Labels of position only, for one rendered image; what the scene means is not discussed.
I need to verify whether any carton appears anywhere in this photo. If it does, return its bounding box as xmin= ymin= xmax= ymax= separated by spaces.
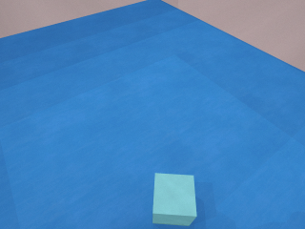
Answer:
xmin=152 ymin=173 xmax=197 ymax=226

